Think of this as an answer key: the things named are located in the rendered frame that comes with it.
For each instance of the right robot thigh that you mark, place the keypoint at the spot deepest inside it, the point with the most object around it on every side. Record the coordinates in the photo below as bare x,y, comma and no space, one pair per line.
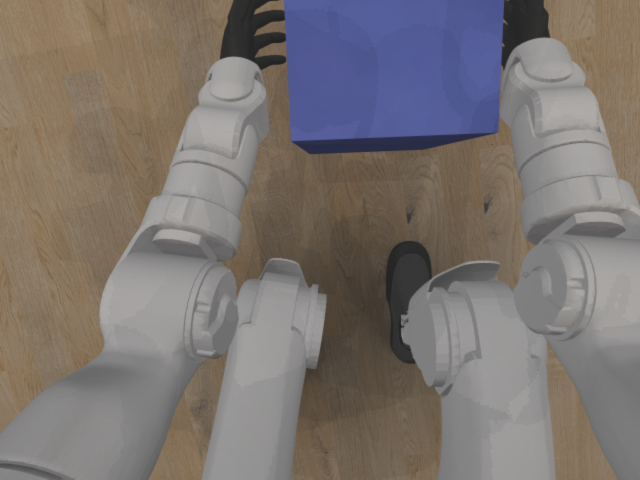
473,347

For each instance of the carton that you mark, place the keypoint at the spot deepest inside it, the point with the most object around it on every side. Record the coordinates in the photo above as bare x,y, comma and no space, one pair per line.
392,75

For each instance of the right robot hand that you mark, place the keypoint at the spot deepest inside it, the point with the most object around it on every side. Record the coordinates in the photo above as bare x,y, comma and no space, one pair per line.
527,20

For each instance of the left robot hand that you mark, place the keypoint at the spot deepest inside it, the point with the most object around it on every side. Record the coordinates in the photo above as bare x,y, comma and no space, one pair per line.
239,40

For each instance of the right robot upper arm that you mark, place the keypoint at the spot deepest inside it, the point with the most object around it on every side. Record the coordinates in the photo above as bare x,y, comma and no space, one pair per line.
583,294

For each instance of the left robot thigh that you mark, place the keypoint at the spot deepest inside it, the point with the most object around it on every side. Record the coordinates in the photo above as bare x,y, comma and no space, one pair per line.
254,431

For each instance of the robot left forearm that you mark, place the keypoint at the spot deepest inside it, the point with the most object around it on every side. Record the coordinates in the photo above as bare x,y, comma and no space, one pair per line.
197,214

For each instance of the left robot upper arm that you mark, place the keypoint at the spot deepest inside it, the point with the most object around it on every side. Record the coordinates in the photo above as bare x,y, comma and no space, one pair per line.
162,316

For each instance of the robot right forearm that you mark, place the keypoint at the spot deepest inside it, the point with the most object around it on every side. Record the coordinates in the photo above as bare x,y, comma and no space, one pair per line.
563,156

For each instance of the robot thigh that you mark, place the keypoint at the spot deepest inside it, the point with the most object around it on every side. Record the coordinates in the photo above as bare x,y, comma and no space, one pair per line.
254,431
473,347

